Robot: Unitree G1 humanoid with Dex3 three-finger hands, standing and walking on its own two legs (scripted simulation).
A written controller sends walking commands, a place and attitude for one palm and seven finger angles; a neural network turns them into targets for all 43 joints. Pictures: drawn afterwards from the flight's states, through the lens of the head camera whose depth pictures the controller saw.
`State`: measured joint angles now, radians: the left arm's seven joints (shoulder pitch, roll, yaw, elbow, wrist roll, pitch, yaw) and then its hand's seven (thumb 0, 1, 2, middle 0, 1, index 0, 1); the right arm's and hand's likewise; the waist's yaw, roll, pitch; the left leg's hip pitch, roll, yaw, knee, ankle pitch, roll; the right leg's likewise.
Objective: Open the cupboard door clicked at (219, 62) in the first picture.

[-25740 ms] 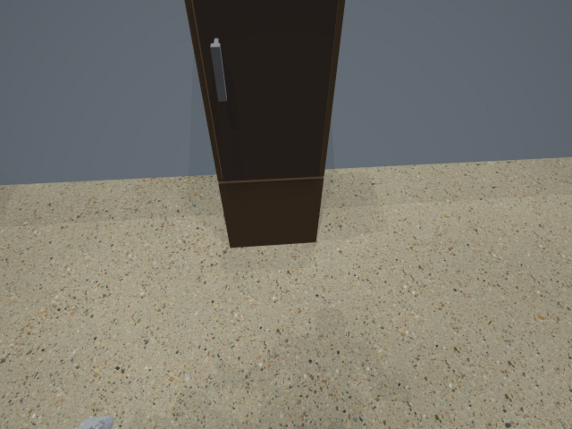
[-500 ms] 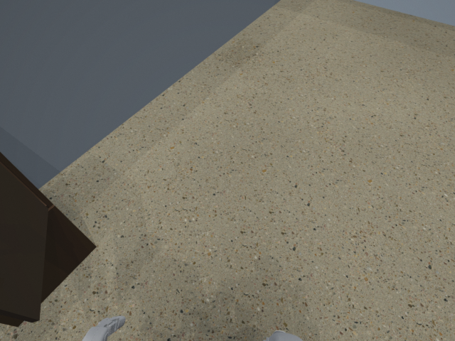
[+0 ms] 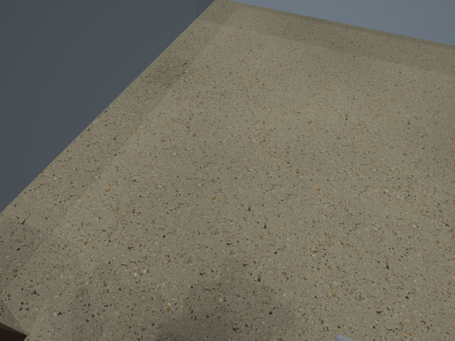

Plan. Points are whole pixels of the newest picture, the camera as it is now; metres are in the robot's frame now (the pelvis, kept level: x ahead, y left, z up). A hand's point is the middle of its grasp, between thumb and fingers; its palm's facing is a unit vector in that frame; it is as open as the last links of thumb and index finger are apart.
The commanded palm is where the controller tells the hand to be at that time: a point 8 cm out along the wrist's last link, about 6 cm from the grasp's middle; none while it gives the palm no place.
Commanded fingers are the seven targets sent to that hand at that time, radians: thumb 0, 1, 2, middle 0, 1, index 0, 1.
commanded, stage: walk to a spot facing it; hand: left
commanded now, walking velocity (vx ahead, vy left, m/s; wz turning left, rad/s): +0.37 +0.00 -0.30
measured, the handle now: out of the picture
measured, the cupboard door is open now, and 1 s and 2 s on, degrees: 51 51 51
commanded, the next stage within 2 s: turn to face it in 1.08 s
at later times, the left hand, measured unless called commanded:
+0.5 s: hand (181, 267) +0.28 +0.12 -0.16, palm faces -0.06 -0.98 -0.21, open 7.1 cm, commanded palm none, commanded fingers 0.00 0.90 0.90 -0.20 -0.30 -0.20 -0.30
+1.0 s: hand (215, 167) +0.58 +0.07 -0.16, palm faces -0.11 -0.97 -0.23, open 7.3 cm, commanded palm none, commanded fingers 0.00 0.90 0.90 -0.20 -0.30 -0.20 -0.30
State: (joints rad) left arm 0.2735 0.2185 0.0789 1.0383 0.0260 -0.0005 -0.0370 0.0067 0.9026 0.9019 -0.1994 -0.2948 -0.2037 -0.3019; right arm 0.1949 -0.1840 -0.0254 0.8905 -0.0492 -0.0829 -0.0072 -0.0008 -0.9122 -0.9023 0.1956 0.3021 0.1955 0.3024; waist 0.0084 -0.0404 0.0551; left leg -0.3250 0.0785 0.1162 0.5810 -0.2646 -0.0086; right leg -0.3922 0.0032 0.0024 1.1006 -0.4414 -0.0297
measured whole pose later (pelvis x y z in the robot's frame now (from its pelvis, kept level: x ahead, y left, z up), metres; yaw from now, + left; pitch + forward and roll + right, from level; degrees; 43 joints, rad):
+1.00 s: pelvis +0.46 -0.12 -0.01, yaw -7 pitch +0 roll +2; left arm 0.14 0.20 0.07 1.01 0.03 -0.06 -0.03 0.00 0.92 0.90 -0.20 -0.29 -0.20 -0.30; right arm 0.38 -0.18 -0.05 1.11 -0.03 -0.02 0.01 0.00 -0.92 -0.90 0.20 0.30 0.20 0.30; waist -0.01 0.01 0.05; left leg -0.15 0.11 0.14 0.66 -0.46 -0.03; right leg -0.39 -0.09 -0.12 0.61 -0.21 -0.02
